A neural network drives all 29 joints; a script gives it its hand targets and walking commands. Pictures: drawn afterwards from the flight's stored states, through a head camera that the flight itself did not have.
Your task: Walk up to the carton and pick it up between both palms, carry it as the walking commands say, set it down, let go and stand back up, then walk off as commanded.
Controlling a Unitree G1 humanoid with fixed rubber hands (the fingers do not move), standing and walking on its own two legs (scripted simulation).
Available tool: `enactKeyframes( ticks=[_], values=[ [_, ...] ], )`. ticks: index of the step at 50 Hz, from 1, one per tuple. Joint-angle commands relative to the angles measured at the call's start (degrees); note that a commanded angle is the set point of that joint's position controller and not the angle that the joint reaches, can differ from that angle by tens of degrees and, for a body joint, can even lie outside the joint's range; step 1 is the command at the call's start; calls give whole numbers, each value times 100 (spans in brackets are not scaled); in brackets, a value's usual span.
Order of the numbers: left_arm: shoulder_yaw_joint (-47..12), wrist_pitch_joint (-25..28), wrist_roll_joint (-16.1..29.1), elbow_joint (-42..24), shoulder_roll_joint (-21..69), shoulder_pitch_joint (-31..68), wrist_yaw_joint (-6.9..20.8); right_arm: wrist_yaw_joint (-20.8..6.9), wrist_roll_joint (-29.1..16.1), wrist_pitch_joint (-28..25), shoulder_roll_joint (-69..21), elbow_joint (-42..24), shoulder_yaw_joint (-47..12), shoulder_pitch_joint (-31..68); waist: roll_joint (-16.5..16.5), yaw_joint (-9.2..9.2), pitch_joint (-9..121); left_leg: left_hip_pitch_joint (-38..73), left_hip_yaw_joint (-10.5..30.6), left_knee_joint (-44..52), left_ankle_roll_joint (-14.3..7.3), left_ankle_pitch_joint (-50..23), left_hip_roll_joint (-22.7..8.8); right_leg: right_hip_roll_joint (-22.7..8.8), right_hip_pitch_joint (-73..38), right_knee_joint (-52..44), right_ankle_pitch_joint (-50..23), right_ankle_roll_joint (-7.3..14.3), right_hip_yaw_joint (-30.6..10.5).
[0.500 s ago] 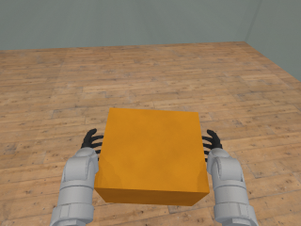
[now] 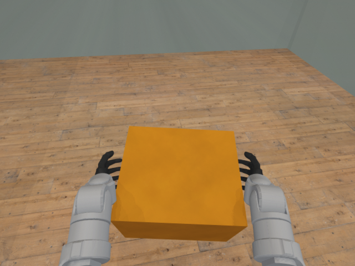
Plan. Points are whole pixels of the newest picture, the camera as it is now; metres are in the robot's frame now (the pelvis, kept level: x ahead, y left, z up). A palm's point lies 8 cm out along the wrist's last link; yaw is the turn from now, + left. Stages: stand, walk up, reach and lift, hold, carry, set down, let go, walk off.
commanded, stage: carry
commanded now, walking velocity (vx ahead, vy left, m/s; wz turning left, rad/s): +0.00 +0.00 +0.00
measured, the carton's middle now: (178, 185) +0.35 +0.00 -0.01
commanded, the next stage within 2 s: none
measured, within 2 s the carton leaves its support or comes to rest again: neither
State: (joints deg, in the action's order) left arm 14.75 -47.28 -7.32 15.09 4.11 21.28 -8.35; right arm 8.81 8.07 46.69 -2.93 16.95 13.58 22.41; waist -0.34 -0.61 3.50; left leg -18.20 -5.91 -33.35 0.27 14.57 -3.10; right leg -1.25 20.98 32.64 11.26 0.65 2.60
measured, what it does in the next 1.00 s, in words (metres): stands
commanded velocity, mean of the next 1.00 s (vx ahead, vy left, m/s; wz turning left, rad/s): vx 0.00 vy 0.00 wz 0.37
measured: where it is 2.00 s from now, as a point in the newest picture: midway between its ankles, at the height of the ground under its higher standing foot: outside the picture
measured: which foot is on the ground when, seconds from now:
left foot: down 0.00-1.00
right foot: down 0.00-1.00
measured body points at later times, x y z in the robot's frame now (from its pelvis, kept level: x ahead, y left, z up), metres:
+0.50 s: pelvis +0.00 +0.00 +0.00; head -0.01 +0.00 +0.45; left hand +0.32 +0.18 +0.06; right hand +0.32 -0.18 +0.06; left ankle +0.03 +0.12 -0.73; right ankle +0.07 -0.11 -0.73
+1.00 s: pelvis -0.03 +0.00 -0.02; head +0.00 +0.00 +0.43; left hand +0.24 +0.25 +0.07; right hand +0.33 -0.10 +0.07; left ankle +0.03 +0.12 -0.72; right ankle +0.07 -0.11 -0.73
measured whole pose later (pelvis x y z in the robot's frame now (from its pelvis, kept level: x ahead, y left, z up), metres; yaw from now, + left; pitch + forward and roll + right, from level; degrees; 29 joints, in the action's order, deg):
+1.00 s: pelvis -0.03 +0.00 -0.02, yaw +12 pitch +3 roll -1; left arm 17.6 -65.9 -5.8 -11.4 8.8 22.7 -10.9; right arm 10.9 6.8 66.2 -5.9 -8.6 15.4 25.2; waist 2.9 0.9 -0.7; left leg -32.8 2.3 -45.7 0.1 19.3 1.3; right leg -5.5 28.9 40.5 12.4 0.0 10.0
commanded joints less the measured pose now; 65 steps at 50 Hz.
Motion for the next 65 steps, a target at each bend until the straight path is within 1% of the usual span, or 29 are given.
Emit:
enactKeyframes(
  ticks=[1,13,16,21,23,24,26,29,33,35,37,39,42,44,45,46,47,48,50,51,53,54,55,56,57,58,60,62,65],
  values=[
    [-3085,226,1707,-1065,4341,3972,1336,-1406,-1662,-212,-4603,-984,-2832,3515,-28,20,2284,621,517,567,-88,-187,-419,-513,-811,-496,-614,84,-524],
    [-3157,152,1770,-1221,4426,3957,1316,-1377,-1748,-139,-4691,-1178,-2927,3576,-38,24,2260,607,512,578,-81,-106,-398,-523,-811,-521,-566,77,-533],
    [-2959,168,1555,-716,4239,3803,1336,-1402,-1543,-165,-4509,-697,-2732,3445,-34,20,2320,679,492,522,-87,-218,-398,-525,-807,-519,-655,81,-540],
    [-3308,103,1913,-1565,4540,4266,1281,-1343,-1896,-95,-4773,-1557,-3064,3914,-33,32,2341,633,518,512,-79,-355,-420,-551,-918,-491,-722,52,-504],
    [-4331,-342,2647,-3489,5338,4755,1120,-1204,-2640,365,-5544,-3429,-4090,4293,-72,55,2355,339,617,461,-40,-348,-453,-638,-1135,-410,-679,-13,-479],
    [-4315,-542,2634,-3554,5259,5047,1049,-1151,-2618,564,-5491,-3418,-4077,4488,-68,39,2389,175,654,311,-31,-376,-470,-697,-1160,-342,-672,-24,-491],
    [-4110,-959,2192,-2796,4952,4539,945,-1130,-2341,969,-5162,-2757,-3953,4133,-59,20,2450,12,805,60,-78,-635,-517,-775,-1073,-99,-663,8,-540],
    [-4032,-1422,2007,-2580,4828,3470,899,-1154,-2241,1437,-5024,-2540,-3914,3126,28,24,2675,-334,886,-441,-66,-1124,-432,-1011,-1215,63,-998,131,-718],
    [-4022,-1701,2043,-2682,5046,3935,930,-1221,-2429,1754,-5356,-2741,-3978,3784,-515,27,2488,-820,642,-445,2,-135,-95,-1414,-1214,-7,-1102,275,-751],
    [-3992,-1797,2018,-2649,5066,4023,929,-1218,-2433,1858,-5412,-2653,-3923,3888,-208,-3,2207,-633,890,-49,-86,10,-149,-1294,-628,147,-122,51,-402],
    [-4070,-1834,2088,-2742,5186,4149,971,-1220,-2404,1876,-5445,-2680,-3889,3971,791,-34,2000,-388,1986,327,-362,-690,-741,-735,226,763,1143,-323,110],
    [-4106,-1818,2151,-2759,5237,4526,965,-1209,-2398,1885,-5476,-2622,-3849,4270,1284,-67,1860,-183,2532,741,-616,-594,-989,-217,626,1152,1645,-480,371],
    [-4237,-1786,2352,-2967,5505,4524,1021,-1179,-2433,1882,-5757,-2834,-3962,4156,910,-49,2080,-249,2307,444,-556,-1192,-747,-213,173,841,1376,-484,321],
    [-4310,-1761,2510,-3261,5643,4556,1060,-1167,-2436,1868,-5850,-3054,-3989,4038,600,-6,2346,-631,1987,64,-347,-995,-480,-452,-538,242,1024,-367,86],
    [-4302,-1772,2543,-3286,5632,4513,1078,-1148,-2417,1867,-5849,-3138,-3991,4032,222,28,2512,-949,1762,-201,-223,-585,-311,-761,-977,-111,987,-261,-232],
    [-4330,-1767,2566,-3326,5656,4533,1091,-1134,-2391,1851,-5858,-3280,-3988,4059,-357,70,2607,-1417,1363,-655,-43,14,-52,-1382,-1409,-497,872,-51,-768],
    [-4327,-1756,2560,-3354,5616,4554,1093,-1123,-2408,1841,-5869,-3423,-4020,4099,-1363,40,2704,-1593,750,-1688,75,871,283,-2274,-1466,-716,52,310,-1363],
    [-4383,-1738,2630,-3367,5616,4799,1077,-1082,-2390,1809,-5755,-3495,-4001,4440,-1498,47,2720,-1581,472,-2068,110,1492,196,-2657,-1335,-833,-177,593,-1285],
    [-4354,-1788,2553,-3347,5539,4406,1082,-1057,-2399,1837,-5792,-3385,-4043,4133,-993,50,2643,-1429,477,-2028,47,1447,117,-2435,-1170,-757,-150,563,-636],
    [-4324,-1814,2454,-3345,5487,3906,1085,-1086,-2382,1904,-5789,-3287,-4067,3624,-966,49,2506,-1169,358,-1772,56,1415,120,-2244,-987,-598,-380,451,-336],
    [-4317,-1762,2338,-3548,5303,3849,1038,-1187,-2460,1935,-5796,-3119,-4098,3446,-970,0,2618,-355,386,-656,-28,739,123,-1930,-722,84,-822,72,225],
    [-4346,-1734,2345,-3631,5251,4008,1012,-1214,-2526,1930,-5835,-3064,-4131,3601,-683,-38,2722,151,575,43,-86,245,130,-1696,-570,526,-807,-155,446],
    [-4387,-1750,2339,-3656,5226,3975,1000,-1223,-2533,1936,-5817,-3077,-4127,3465,16,-107,2673,776,1415,646,-313,-615,-265,-1402,66,1126,-251,-463,552],
    [-4437,-1796,2287,-3712,5270,3620,1007,-1247,-2495,1940,-5687,-3109,-4094,3117,1526,-100,2581,1242,2962,663,-742,-2071,-1225,-745,1330,1861,1220,-795,739],
    [-4592,-1805,2393,-3863,5245,4059,1020,-1238,-2510,1887,-5651,-3202,-4070,3315,1919,-97,2504,1279,3442,562,-1094,-2817,-1479,-443,1749,2437,2326,-819,401],
    [-4669,-1826,2484,-3901,5284,4009,1066,-1223,-2443,1869,-5636,-3291,-4018,3131,1590,-105,2558,1119,3218,498,-1192,-2782,-1373,-487,1615,2750,2335,-741,72],
    [-4676,-1782,2452,-3638,5483,3969,1076,-1210,-2472,1852,-5709,-3565,-4144,3501,856,-94,2697,1820,2739,443,-997,-2728,-1138,-399,2030,2945,2126,-674,-1],
    [-4766,-1765,2603,-3664,5644,3991,1097,-1192,-2468,1804,-5712,-3755,-4143,3594,834,-101,2924,2276,2501,245,-942,-3404,-998,-298,2099,2866,1961,-670,-68],
    [-4930,-1717,2795,-3808,5554,4378,1114,-1110,-2325,1735,-5529,-3775,-4006,3694,984,-103,3124,2205,2676,288,-1069,-3346,-1056,-144,1813,2553,1952,-643,-189]
  ],
)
